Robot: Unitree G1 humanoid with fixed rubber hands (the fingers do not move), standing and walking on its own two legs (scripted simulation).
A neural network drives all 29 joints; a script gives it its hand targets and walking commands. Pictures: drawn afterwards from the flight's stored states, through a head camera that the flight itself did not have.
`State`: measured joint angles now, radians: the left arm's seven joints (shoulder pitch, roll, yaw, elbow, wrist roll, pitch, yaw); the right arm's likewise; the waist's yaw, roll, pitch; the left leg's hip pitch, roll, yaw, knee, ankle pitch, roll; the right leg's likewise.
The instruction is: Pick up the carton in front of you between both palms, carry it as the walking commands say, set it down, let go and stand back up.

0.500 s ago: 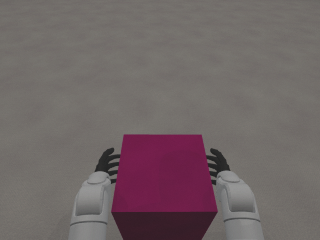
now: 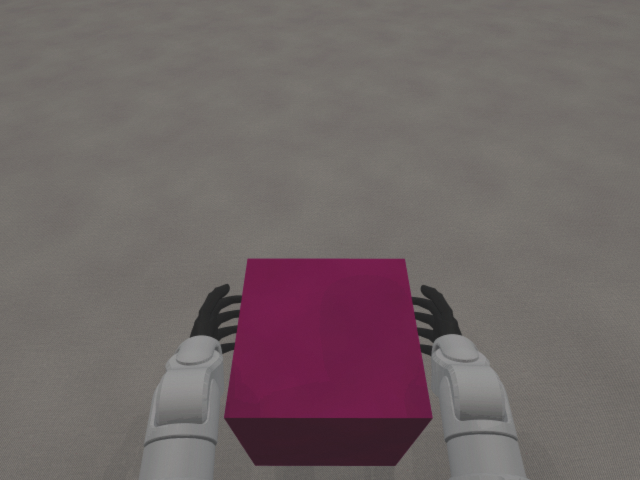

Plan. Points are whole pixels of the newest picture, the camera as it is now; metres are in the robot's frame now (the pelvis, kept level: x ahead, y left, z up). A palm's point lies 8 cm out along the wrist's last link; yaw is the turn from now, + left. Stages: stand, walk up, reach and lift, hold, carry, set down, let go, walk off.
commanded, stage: hold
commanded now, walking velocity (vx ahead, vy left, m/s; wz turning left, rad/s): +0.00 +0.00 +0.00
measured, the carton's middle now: (325, 368) +0.29 +0.00 -0.05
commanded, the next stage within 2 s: set down in 0.36 s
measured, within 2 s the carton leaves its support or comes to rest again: neither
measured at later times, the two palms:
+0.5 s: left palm (199, 355) +0.26 +0.15 +0.05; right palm (447, 352) +0.26 -0.15 +0.04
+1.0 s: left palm (230, 367) +0.32 +0.16 -0.11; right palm (413, 360) +0.34 -0.14 -0.13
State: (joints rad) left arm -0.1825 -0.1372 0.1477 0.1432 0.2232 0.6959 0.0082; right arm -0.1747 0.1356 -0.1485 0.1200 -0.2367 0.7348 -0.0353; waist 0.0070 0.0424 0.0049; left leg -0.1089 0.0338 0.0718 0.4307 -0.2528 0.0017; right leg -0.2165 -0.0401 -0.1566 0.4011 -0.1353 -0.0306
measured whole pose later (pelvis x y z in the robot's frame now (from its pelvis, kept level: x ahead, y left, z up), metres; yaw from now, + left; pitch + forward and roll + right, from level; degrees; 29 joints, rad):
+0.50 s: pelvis -0.03 +0.00 +0.00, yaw +2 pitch -10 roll +0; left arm -0.35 -0.18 0.30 0.38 0.30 0.64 -0.03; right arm -0.31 0.16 -0.29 0.28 -0.31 0.73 -0.02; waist -0.01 0.05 0.07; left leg -0.04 -0.02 -0.03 0.46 -0.25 0.02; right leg -0.13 0.01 -0.03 0.43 -0.12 -0.03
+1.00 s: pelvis -0.05 +0.00 -0.06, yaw +5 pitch +17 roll +1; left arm -0.63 -0.20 0.50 0.58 0.35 0.18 0.00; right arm -0.64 0.12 -0.48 0.60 -0.37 0.20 0.03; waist -0.03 0.05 0.11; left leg -0.83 -0.05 -0.05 0.91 -0.37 0.00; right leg -0.91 0.03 0.02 0.85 -0.23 -0.02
